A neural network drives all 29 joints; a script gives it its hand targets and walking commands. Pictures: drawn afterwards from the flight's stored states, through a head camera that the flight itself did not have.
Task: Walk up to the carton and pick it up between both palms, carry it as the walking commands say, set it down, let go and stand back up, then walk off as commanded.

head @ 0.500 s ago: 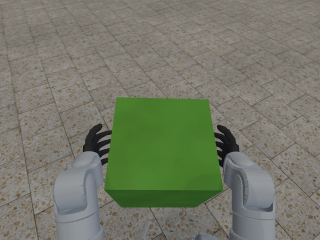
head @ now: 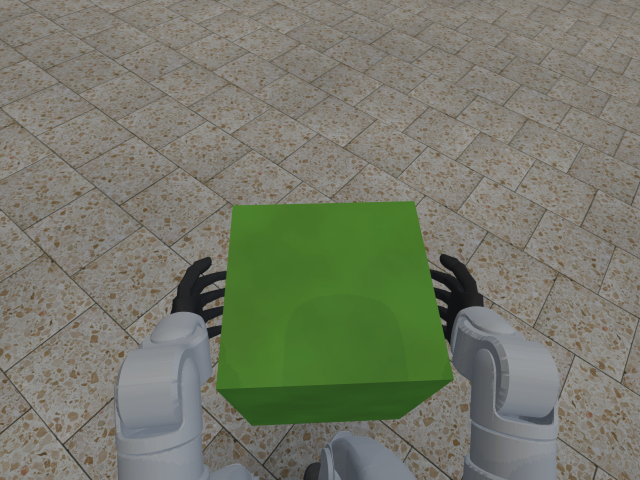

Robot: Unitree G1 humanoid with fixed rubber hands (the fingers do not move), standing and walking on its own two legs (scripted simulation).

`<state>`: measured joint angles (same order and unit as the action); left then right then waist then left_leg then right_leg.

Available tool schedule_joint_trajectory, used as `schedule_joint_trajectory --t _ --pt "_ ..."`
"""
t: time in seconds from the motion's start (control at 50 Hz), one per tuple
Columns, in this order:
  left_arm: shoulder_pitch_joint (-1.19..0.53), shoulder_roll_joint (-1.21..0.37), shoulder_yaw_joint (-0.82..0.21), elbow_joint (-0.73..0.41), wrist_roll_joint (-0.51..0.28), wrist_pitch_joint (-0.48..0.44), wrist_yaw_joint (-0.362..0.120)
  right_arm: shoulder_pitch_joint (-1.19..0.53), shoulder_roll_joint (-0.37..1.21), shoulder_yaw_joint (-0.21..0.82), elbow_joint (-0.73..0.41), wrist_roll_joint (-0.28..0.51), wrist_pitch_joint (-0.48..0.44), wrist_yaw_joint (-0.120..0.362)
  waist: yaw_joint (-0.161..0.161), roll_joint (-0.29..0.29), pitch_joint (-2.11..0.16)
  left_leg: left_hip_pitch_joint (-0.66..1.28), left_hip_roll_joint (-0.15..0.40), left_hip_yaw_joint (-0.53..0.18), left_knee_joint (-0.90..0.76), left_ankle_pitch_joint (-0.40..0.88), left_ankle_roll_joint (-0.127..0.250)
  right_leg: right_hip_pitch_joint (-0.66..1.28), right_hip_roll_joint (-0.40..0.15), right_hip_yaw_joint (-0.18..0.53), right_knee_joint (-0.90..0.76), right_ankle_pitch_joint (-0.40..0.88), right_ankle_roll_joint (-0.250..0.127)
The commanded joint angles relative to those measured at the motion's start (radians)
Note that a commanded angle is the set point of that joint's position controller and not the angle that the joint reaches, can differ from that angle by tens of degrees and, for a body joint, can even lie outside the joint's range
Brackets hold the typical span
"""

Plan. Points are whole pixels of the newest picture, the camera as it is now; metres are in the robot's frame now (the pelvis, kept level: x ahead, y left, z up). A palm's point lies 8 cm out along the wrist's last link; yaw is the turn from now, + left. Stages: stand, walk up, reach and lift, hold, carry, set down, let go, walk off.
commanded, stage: carry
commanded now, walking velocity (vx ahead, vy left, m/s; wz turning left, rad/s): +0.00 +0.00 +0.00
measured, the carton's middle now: (325, 324) +0.30 -0.01 +0.00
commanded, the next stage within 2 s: none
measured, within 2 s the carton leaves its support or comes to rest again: neither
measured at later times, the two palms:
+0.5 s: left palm (288, 384) +0.20 +0.04 +0.08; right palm (588, 396) +0.18 -0.26 +0.08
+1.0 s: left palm out of the picture +0.12 +0.08 +0.06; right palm out of the picture +0.11 -0.22 +0.06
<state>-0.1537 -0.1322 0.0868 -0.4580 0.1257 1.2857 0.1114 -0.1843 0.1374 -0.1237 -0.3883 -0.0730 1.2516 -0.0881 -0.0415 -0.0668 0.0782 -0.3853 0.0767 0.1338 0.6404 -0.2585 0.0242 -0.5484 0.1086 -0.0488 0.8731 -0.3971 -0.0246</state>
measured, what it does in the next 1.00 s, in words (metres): walks backwards: right foot, then left foot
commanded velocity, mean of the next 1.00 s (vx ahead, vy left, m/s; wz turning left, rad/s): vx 0.00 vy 0.00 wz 0.00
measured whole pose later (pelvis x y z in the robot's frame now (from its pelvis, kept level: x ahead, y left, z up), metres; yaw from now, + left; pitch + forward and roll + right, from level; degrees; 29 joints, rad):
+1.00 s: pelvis -0.14 -0.07 -0.01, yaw -4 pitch -2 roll -1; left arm -0.18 -0.14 0.13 -0.19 0.11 1.30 0.11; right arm -0.17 0.10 -0.10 -0.20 -0.14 1.30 -0.08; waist 0.04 0.01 -0.06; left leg -0.43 0.05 0.06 0.79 -0.36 -0.03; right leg -0.38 0.02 -0.05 0.66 -0.25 -0.03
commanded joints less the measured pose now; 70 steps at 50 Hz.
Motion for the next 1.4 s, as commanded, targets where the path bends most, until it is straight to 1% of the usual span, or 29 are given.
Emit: schedule_joint_trajectory --t 0.0,0.06,0.1,0.12,0.14,0.2,0.26,0.32,0.36,0.42,0.52,0.56,0.62,0.66,0.68,0.72,0.78,0.8,0.84,0.88,0.98,1.02,1.04,1.08,1.12,1.2,1.24,1.28,1.38 --pt "-0.597 -0.942 -0.691 -0.105 -0.480 -0.045 -0.270 -0.627 0.903 0.720 -0.222 0.424 -0.044 0.261 0.032 0.138 -0.559 0.345 0.273 -0.164 -0.167 0.430 0.108 0.004 -0.138 0.083 -0.005 -0.083 0.029" --pt "-0.568 -0.963 -0.690 -0.065 -0.509 -0.033 -0.302 -0.622 0.868 0.683 -0.216 0.361 -0.041 0.234 0.056 0.141 -0.563 0.300 0.215 -0.096 -0.086 0.454 0.049 0.192 -0.067 -0.043 -0.349 0.087 0.032" --pt "-0.513 -0.919 -0.662 0.036 -0.491 -0.020 -0.308 -0.446 0.806 0.637 -0.075 0.303 -0.028 0.225 0.064 0.071 -0.554 0.193 0.184 -0.089 -0.036 0.339 -0.011 0.358 -0.151 0.029 -0.419 0.254 0.011" --pt "-0.577 -0.938 -0.683 0.046 -0.512 -0.020 -0.321 -0.481 0.850 0.643 -0.045 0.303 -0.025 0.223 0.056 -0.046 -0.565 0.073 0.114 -0.060 0.080 0.144 -0.065 0.442 -0.317 0.262 -0.448 0.538 -0.030" --pt "-0.493 -0.904 -0.643 0.093 -0.482 -0.024 -0.326 -0.483 0.852 0.670 -0.036 0.312 -0.022 0.225 0.044 -0.268 -0.546 -0.046 0.075 -0.020 0.077 -0.179 -0.107 0.486 -0.413 0.302 -0.387 0.794 -0.053" --pt "-0.608 -0.952 -0.663 0.090 -0.495 -0.029 -0.325 -0.536 0.876 0.688 -0.009 0.318 -0.027 0.246 0.077 -0.127 -0.436 0.053 -0.014 -0.001 0.128 -0.260 -0.106 0.268 -0.344 0.300 -0.502 0.443 -0.063" --pt "-0.723 -0.989 -0.701 -0.012 -0.510 -0.045 -0.319 -0.664 0.959 0.710 -0.061 0.389 -0.042 0.261 0.053 -0.024 -0.464 0.178 -0.034 0.025 -0.058 0.057 -0.073 0.237 -0.291 0.172 -0.428 0.421 -0.038" --pt "-0.636 -0.965 -0.659 0.035 -0.479 -0.043 -0.309 -0.666 0.943 0.725 -0.076 0.413 -0.038 0.263 0.072 -0.019 -0.546 0.232 0.056 -0.074 -0.103 0.092 -0.045 0.339 -0.276 0.150 -0.389 0.513 -0.009" --pt "-0.665 -0.940 -0.659 -0.020 -0.462 -0.054 -0.298 -0.681 0.952 0.732 -0.076 0.413 -0.046 0.265 0.076 0.009 -0.521 0.138 0.086 -0.104 -0.137 -0.147 -0.030 0.355 -0.256 0.156 -0.465 0.187 -0.020" --pt "-0.665 -0.944 -0.657 -0.010 -0.461 -0.050 -0.296 -0.672 0.945 0.723 -0.077 0.422 -0.040 0.268 0.081 -0.007 -0.456 0.108 -0.011 -0.008 -0.063 -0.212 -0.040 0.301 -0.305 0.266 -0.605 -0.159 -0.010" --pt "-0.615 -0.914 -0.654 -0.037 -0.462 -0.044 -0.290 -0.624 0.919 0.729 -0.109 0.431 -0.037 0.261 0.070 -0.037 -0.501 0.184 -0.061 0.042 -0.099 -0.107 -0.030 0.347 -0.280 0.195 -0.654 0.043 0.084" --pt "-0.637 -0.907 -0.643 -0.019 -0.459 -0.037 -0.298 -0.670 0.921 0.736 -0.105 0.423 -0.028 0.256 0.075 -0.135 -0.488 0.265 -0.092 0.076 -0.116 -0.143 -0.005 0.279 -0.240 0.132 -0.672 -0.111 0.077" --pt "-0.644 -0.887 -0.638 -0.022 -0.460 -0.026 -0.302 -0.590 0.906 0.723 -0.090 0.415 -0.029 0.255 0.064 -0.078 -0.472 0.376 -0.149 0.162 -0.054 -0.199 -0.004 0.171 -0.177 0.058 -0.727 -0.199 0.182" --pt "-0.681 -0.912 -0.653 -0.034 -0.480 -0.020 -0.303 -0.618 0.919 0.728 -0.108 0.419 -0.028 0.257 0.055 0.100 -0.481 0.307 -0.043 0.053 -0.241 -0.177 0.019 0.220 -0.111 -0.024 -0.501 -0.078 0.137" --pt "-0.667 -0.929 -0.644 -0.041 -0.475 -0.019 -0.308 -0.618 0.902 0.698 -0.113 0.410 -0.028 0.262 0.063 0.328 -0.480 0.153 0.123 -0.160 -0.353 -0.257 0.086 0.292 -0.047 -0.062 -0.108 -0.002 0.088" --pt "-0.642 -0.914 -0.631 0.014 -0.471 -0.018 -0.301 -0.634 0.896 0.687 -0.071 0.391 -0.016 0.250 0.101 0.313 -0.461 -0.121 0.270 -0.196 -0.417 -0.327 0.107 0.411 -0.073 0.020 0.164 -0.039 0.007" --pt "-0.619 -0.929 -0.642 0.092 -0.487 -0.019 -0.301 -0.560 0.891 0.687 0.040 0.343 0.003 0.247 0.125 0.192 -0.440 -0.180 0.149 -0.028 -0.223 -0.401 -0.031 0.401 -0.142 0.098 -0.144 -0.044 -0.041" --pt "-0.627 -0.929 -0.631 0.104 -0.481 -0.017 -0.313 -0.548 0.901 0.683 0.053 0.325 0.008 0.240 0.107 0.008 -0.430 -0.040 0.043 0.028 -0.031 -0.277 -0.046 0.317 -0.133 0.095 -0.420 -0.048 -0.025" --pt "-0.663 -0.928 -0.641 0.169 -0.488 -0.014 -0.335 -0.593 0.880 0.694 0.014 0.322 0.000 0.235 0.053 -0.315 -0.316 -0.172 -0.030 -0.046 0.243 -0.186 -0.097 0.237 -0.399 0.462 -0.685 -0.110 -0.053" --pt "-0.760 -0.965 -0.629 0.142 -0.512 -0.027 -0.337 -0.726 0.922 0.694 -0.003 0.357 -0.017 0.239 0.075 -0.213 -0.320 -0.061 0.004 -0.135 0.255 -0.157 -0.050 0.111 -0.364 0.356 -0.616 -0.178 -0.121" --pt "-0.814 -1.006 -0.689 -0.026 -0.544 -0.055 -0.307 -0.774 0.973 0.703 -0.082 0.432 -0.048 0.259 0.066 -0.063 -0.447 0.221 -0.049 -0.052 -0.058 -0.017 -0.025 0.083 -0.292 0.183 -0.479 -0.019 -0.051" --pt "-0.792 -0.998 -0.690 -0.055 -0.540 -0.045 -0.290 -0.691 0.942 0.677 -0.089 0.428 -0.049 0.254 0.083 0.233 -0.533 0.286 0.130 -0.301 -0.331 0.063 0.005 0.196 -0.198 0.088 -0.241 0.108 0.000" --pt "-0.777 -0.990 -0.693 -0.088 -0.542 -0.049 -0.283 -0.664 0.939 0.667 -0.078 0.425 -0.049 0.252 0.109 0.265 -0.564 0.346 0.234 -0.384 -0.267 0.326 0.051 0.176 -0.163 0.072 -0.226 0.120 0.004" --pt "-0.752 -0.992 -0.728 -0.107 -0.537 -0.061 -0.278 -0.629 0.925 0.674 -0.070 0.394 -0.057 0.254 0.100 0.252 -0.610 0.271 0.169 -0.220 -0.156 0.270 0.066 0.284 -0.182 0.060 -0.281 0.144 0.003" --pt "-0.718 -0.970 -0.731 -0.102 -0.534 -0.052 -0.285 -0.563 0.903 0.670 -0.081 0.363 -0.046 0.251 0.084 0.208 -0.548 0.180 0.132 -0.254 -0.272 -0.050 0.061 0.286 -0.146 0.055 -0.294 0.107 -0.022" --pt "-0.718 -0.952 -0.717 -0.071 -0.524 -0.029 -0.300 -0.578 0.894 0.679 -0.091 0.337 -0.030 0.238 0.089 0.208 -0.517 0.123 0.107 -0.194 -0.259 -0.173 0.052 0.309 -0.164 0.046 -0.349 0.137 -0.023" --pt "-0.631 -0.922 -0.697 0.012 -0.484 -0.017 -0.304 -0.518 0.871 0.676 -0.061 0.304 -0.023 0.238 0.076 0.027 -0.500 0.176 0.026 -0.103 -0.107 -0.075 0.013 0.245 -0.259 0.184 -0.522 0.080 -0.022" --pt "-0.673 -0.942 -0.697 0.046 -0.495 -0.021 -0.317 -0.620 0.875 0.682 -0.078 0.322 -0.030 0.244 0.066 -0.031 -0.476 0.201 -0.007 -0.111 -0.116 -0.125 0.018 0.156 -0.242 0.158 -0.564 -0.134 -0.023" --pt "-0.680 -0.953 -0.676 0.026 -0.487 -0.022 -0.308 -0.672 0.902 0.694 -0.093 0.369 -0.031 0.252 0.092 0.079 -0.489 0.127 0.124 -0.243 -0.302 -0.200 0.051 0.299 -0.165 0.025 -0.384 0.131 0.001"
